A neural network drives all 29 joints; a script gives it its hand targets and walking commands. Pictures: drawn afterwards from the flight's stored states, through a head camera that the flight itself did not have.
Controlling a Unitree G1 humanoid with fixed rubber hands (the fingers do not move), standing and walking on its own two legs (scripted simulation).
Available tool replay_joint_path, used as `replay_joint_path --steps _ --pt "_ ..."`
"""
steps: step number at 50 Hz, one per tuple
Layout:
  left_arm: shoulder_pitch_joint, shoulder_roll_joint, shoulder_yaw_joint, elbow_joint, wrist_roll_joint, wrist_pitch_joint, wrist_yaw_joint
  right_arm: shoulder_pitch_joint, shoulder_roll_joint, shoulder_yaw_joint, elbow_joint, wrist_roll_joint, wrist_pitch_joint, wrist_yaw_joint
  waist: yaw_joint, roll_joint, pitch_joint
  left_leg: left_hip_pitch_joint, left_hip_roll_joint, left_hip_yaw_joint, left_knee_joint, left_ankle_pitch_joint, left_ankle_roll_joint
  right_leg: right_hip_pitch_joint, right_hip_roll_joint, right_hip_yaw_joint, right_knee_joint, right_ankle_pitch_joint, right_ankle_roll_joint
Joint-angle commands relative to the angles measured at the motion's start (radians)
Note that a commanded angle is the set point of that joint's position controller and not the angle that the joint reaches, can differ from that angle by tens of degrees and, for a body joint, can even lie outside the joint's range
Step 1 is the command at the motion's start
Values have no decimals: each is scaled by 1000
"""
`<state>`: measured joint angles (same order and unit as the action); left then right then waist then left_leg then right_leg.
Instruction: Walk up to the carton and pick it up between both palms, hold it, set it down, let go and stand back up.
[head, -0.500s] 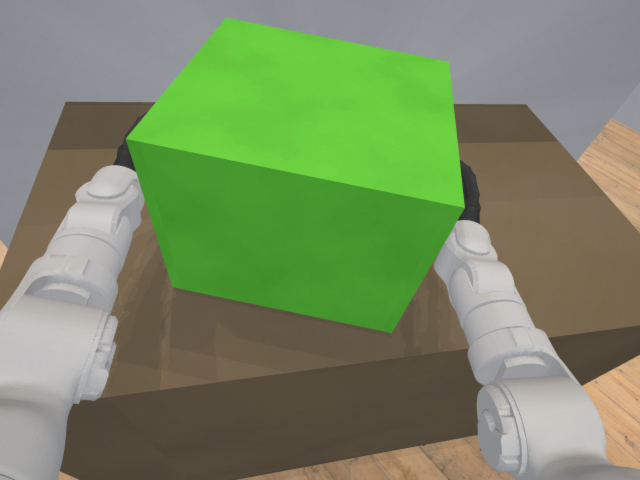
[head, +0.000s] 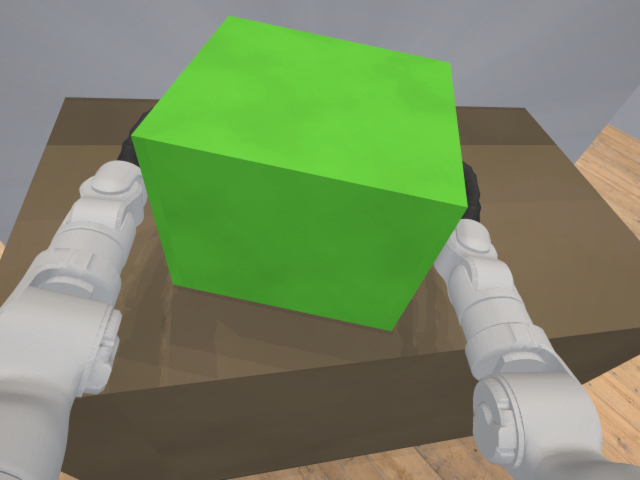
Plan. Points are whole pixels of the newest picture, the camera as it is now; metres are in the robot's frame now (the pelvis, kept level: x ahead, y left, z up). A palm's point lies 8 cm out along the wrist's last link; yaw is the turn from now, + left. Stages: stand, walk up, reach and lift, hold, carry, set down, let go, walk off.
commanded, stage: reach and lift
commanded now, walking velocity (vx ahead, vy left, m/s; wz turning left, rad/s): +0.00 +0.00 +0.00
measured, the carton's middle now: (310, 174) +0.50 -0.04 +0.10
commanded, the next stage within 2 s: none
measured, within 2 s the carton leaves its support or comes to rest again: leaves its support in 0.58 s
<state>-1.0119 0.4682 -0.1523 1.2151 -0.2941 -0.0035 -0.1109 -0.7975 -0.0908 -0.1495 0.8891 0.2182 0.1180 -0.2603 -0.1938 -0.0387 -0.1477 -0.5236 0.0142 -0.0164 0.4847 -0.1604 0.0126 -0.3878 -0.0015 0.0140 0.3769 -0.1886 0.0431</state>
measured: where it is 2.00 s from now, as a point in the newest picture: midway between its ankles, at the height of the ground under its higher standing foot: outside the picture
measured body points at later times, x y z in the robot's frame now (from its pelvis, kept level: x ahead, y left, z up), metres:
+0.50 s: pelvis +0.01 -0.01 +0.00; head +0.04 +0.04 +0.45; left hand +0.49 +0.17 +0.13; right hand +0.40 -0.23 +0.12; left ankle +0.04 +0.10 -0.74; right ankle -0.01 -0.15 -0.74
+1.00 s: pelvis +0.02 -0.01 +0.01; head +0.02 +0.00 +0.46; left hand +0.48 +0.16 +0.18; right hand +0.39 -0.24 +0.13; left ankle +0.04 +0.10 -0.74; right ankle -0.01 -0.15 -0.74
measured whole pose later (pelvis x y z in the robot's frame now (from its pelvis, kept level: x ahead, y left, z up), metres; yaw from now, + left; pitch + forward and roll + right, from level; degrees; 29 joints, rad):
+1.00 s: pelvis +0.02 -0.01 +0.01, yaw -1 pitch +0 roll +0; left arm -0.86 0.33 0.18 0.92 -0.02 0.10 -0.18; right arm -0.59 0.02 -0.32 0.61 -0.02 0.11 -0.20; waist -0.11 -0.03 -0.03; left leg -0.18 0.00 0.01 0.31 -0.14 0.00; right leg -0.08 -0.02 0.04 0.26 -0.19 0.03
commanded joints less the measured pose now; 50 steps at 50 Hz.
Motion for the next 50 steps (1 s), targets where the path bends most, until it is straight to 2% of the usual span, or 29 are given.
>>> replay_joint_path --steps 1,2,4,6,8,9,11,12,14,15,16,18,19,21,23,24,25,26,27,28,32,33,34,36,40,42,46,47,50 --pt "-633 50 44 -223 18 -46 -1 -587 -39 34 -248 -22 -47 17 8 181 -608 503 4 28 2 267 -64 22 8 -82 -32 256 -31" --pt "-608 24 22 -262 6 -56 3 -554 -25 33 -260 -19 -62 14 -24 178 -653 530 7 21 19 320 -75 38 6 -93 -17 318 -34" --pt "-600 14 45 -255 25 -53 -7 -581 5 63 -315 -6 -64 13 18 169 -674 549 0 24 27 382 -65 42 12 -78 -29 341 -30" --pt "-623 -23 42 -257 24 -46 1 -572 -20 27 -264 -26 -58 20 -5 206 -602 556 8 20 25 397 -99 3 18 -113 -24 313 -41" --pt "-595 -16 52 -240 44 -51 -13 -572 12 42 -288 -35 -65 25 14 172 -640 559 7 29 29 359 -78 34 8 -91 -50 296 -38" --pt "-614 -32 34 -280 40 -57 -9 -567 -5 22 -259 -41 -61 24 -10 203 -608 578 10 25 14 378 -87 16 14 -96 -39 315 -40" --pt "-615 -31 51 -279 49 -58 -8 -564 10 16 -251 -39 -63 34 9 219 -645 577 16 33 27 374 -91 17 10 -100 -44 291 -40" --pt "-624 -24 54 -227 47 -49 -10 -605 13 29 -271 -44 -50 32 21 165 -610 541 12 33 10 320 -79 26 12 -85 -48 242 -36" --pt "-569 -50 51 -303 43 -62 -9 -562 37 53 -334 -68 -79 28 21 157 -694 586 10 25 16 397 -81 101 14 -92 -35 357 -39" --pt "-614 -27 57 -290 48 -40 -2 -575 -38 0 -269 -57 -63 20 -15 220 -626 579 11 31 19 382 -92 50 22 -103 -33 319 -32" --pt "-633 -27 64 -307 63 -55 -8 -591 21 7 -291 -65 -72 24 -1 180 -667 580 15 30 11 353 -89 41 14 -90 -48 281 -43" --pt "-602 -116 24 -386 50 -64 -14 -548 92 73 -326 -52 -103 33 -18 221 -723 646 14 18 38 472 -102 66 16 -109 -32 389 -43" --pt "-585 -68 73 -299 85 -46 -21 -549 69 49 -275 -66 -85 34 26 206 -631 608 8 26 28 450 -88 59 12 -96 -49 357 -37" --pt "-590 -121 74 -372 85 -63 -35 -547 106 70 -363 -70 -112 47 19 180 -672 634 7 16 8 436 -85 102 15 -93 -52 354 -39" --pt "-592 -112 120 -244 137 -51 -46 -563 88 7 -276 -112 -109 47 31 157 -540 564 9 42 -15 347 -78 86 11 -95 -71 275 -40" --pt "-562 -167 88 -355 130 -69 -48 -509 134 28 -341 -130 -137 50 5 176 -618 640 7 33 -19 393 -89 138 7 -97 -75 342 -45" --pt "-598 -175 90 -301 130 -68 -64 -524 162 42 -258 -130 -123 60 28 167 -532 612 3 52 -26 370 -83 121 2 -89 -80 299 -42" --pt "-580 -186 104 -427 129 -83 -63 -533 178 42 -361 -151 -140 58 26 168 -632 644 11 53 -17 418 -90 140 5 -94 -68 348 -33" --pt "-579 -200 88 -363 142 -82 -71 -544 211 80 -379 -143 -145 75 39 209 -596 629 -2 63 -12 443 -84 155 -1 -89 -63 371 -33" --pt "-560 -242 93 -448 172 -77 -77 -517 263 122 -391 -121 -162 89 66 211 -666 665 -7 59 -13 493 -91 193 6 -87 -62 392 -43" --pt "-533 -350 93 -463 180 -39 -107 -560 294 119 -426 -151 -145 106 31 176 -564 684 9 57 -55 449 -91 202 17 -85 -91 339 -43" --pt "-538 -414 71 -513 178 -43 -123 -548 361 153 -429 -154 -150 133 64 212 -570 693 7 56 -49 489 -104 214 20 -83 -85 338 -42" --pt "-518 -417 87 -488 191 -31 -117 -508 335 118 -402 -184 -134 136 42 197 -500 702 13 56 -58 483 -104 186 29 -84 -93 308 -39" --pt "-586 -500 97 -521 208 -8 -142 -612 405 138 -469 -197 -136 167 78 217 -550 747 7 53 -51 506 -110 195 22 -73 -109 292 -42" --pt "-555 -566 56 -621 192 0 -159 -551 494 235 -490 -183 -116 195 71 157 -519 706 -14 70 -80 518 -87 310 16 -52 -84 427 -22" --pt "-612 -575 65 -629 202 23 -170 -595 462 210 -520 -184 -115 191 62 160 -524 710 -13 67 -88 487 -94 295 24 -61 -93 385 -16" --pt "-463 -538 158 -425 250 60 -193 -566 441 186 -466 -222 -67 198 83 60 -362 580 -32 84 -167 285 -57 398 12 -35 -98 379 -3" --pt "-497 -553 157 -574 244 38 -192 -559 490 208 -559 -231 -84 190 79 17 -471 595 -33 80 -158 351 -42 454 8 -30 -78 522 4" --pt "-475 -593 140 -602 228 32 -193 -597 492 250 -654 -224 -109 194 80 73 -540 641 -39 77 -131 467 -69 471 22 -47 -56 636 15"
